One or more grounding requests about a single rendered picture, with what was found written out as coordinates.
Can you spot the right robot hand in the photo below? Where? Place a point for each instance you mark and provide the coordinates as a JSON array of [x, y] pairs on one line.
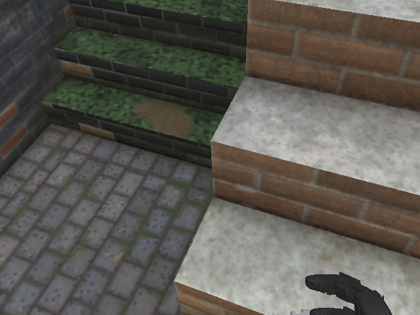
[[349, 289]]

